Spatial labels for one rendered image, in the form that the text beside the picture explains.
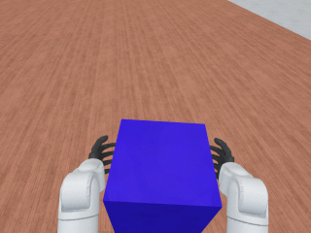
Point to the robot right hand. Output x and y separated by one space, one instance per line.
224 155

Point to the robot left hand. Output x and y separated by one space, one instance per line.
96 151

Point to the carton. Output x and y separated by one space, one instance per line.
162 178

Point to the robot left forearm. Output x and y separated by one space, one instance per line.
79 198

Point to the robot right forearm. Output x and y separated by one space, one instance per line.
247 200

